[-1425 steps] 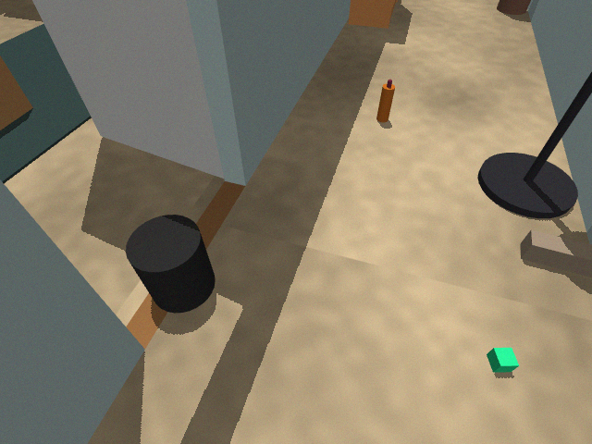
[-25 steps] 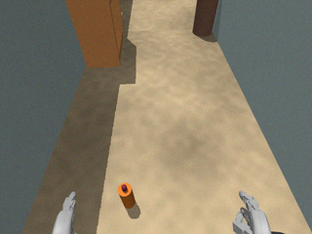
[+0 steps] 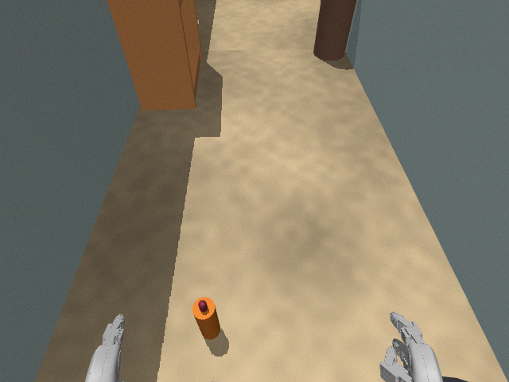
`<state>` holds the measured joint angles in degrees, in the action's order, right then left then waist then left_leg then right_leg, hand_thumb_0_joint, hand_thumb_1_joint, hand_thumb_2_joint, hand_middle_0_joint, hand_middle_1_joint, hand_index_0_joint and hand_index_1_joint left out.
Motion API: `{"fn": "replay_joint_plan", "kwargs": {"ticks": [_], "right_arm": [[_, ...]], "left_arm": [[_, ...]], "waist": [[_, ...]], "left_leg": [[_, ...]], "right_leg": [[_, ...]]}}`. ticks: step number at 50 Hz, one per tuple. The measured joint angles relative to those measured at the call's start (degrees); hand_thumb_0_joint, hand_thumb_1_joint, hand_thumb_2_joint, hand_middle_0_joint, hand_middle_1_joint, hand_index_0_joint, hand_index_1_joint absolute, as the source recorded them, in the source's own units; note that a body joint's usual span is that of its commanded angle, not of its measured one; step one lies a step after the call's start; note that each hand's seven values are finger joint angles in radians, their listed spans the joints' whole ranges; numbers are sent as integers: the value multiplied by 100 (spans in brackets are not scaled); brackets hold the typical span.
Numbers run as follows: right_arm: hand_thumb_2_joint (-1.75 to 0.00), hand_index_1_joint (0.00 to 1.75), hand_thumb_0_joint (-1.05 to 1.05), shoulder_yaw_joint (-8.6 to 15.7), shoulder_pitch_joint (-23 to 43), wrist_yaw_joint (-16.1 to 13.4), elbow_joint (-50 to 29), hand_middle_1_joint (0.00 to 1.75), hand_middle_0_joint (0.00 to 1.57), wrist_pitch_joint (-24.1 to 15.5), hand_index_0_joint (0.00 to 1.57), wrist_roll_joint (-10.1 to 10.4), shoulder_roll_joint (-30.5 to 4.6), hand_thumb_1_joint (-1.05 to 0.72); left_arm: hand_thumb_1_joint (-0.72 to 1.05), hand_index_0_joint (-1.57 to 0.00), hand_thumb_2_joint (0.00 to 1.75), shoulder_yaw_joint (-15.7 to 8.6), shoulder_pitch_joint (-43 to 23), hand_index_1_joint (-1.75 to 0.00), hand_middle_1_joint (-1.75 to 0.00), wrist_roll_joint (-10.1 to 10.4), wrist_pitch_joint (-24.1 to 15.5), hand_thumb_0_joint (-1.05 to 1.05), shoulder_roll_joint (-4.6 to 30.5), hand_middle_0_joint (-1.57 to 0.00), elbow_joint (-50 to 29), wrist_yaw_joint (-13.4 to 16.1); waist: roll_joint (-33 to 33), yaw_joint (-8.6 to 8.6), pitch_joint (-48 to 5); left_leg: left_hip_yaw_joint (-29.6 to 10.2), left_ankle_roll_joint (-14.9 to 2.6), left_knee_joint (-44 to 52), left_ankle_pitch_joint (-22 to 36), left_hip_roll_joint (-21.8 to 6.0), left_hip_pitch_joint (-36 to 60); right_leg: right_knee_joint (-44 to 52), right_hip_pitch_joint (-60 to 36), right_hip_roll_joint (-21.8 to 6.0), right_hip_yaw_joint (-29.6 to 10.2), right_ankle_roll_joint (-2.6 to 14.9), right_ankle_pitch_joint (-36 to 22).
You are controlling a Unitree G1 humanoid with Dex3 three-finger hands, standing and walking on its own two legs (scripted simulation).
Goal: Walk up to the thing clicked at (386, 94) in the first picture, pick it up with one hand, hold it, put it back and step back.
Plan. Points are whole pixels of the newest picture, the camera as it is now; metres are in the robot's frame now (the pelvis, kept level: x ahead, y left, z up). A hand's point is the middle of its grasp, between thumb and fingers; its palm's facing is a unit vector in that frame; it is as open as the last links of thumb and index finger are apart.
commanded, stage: home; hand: left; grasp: from the side
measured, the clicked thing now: (206, 317) +0.43 +0.17 -0.59
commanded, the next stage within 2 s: stand in 0.76 s
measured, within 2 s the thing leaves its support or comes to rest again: neither
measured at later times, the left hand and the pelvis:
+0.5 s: hand (148, 371) +0.17 +0.18 -0.06, palm faces +0.11 -0.95 -0.28, open 17.6 cm; pelvis +0.00 +0.00 +0.00, yaw +0 degrees
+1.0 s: hand (145, 374) +0.16 +0.18 -0.06, palm faces +0.11 -0.95 -0.28, open 16.7 cm; pelvis +0.00 +0.00 +0.00, yaw +0 degrees
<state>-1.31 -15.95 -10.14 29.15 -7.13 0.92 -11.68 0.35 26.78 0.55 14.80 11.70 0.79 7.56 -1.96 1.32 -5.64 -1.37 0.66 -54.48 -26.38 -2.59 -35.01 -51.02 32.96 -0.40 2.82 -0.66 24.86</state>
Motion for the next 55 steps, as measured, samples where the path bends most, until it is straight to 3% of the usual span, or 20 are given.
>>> {"fn": "replay_joint_plan", "kwargs": {"ticks": [45, 50, 55], "right_arm": [[-90, 30, 1, 7, 22, -8, 63, 30, 20, -45, 21, -29, 0, -90], [-90, 30, 1, 1, 19, 8, 68, 30, 20, -45, 21, -26, 5, -90], [-90, 30, 1, -6, 14, 20, 64, 30, 20, -54, 21, -28, 11, -90]], "left_arm": [[-56, -6, 5, -13, -49, -6, -6, -1, -73, -1, -26, -5, 68, -4], [-46, -11, 15, -2, -42, -14, -14, -4, -95, -1, -21, -11, 67, 4], [-21, -17, 40, 6, -55, -23, -23, -6, -102, -1, -23, -16, 92, 8]], "waist": [[15, -29, 44], [14, -35, 50], [11, -41, 60]], "left_leg": [[-9, 9, 45, 19, 7, 47], [2, -2, 39, 23, 14, 46], [11, -11, 34, 26, 20, 21]], "right_leg": [[23, -40, -3, 5, 9, -2], [22, -39, -9, -6, -1, -12], [18, -13, -16, -16, -8, -19]]}}
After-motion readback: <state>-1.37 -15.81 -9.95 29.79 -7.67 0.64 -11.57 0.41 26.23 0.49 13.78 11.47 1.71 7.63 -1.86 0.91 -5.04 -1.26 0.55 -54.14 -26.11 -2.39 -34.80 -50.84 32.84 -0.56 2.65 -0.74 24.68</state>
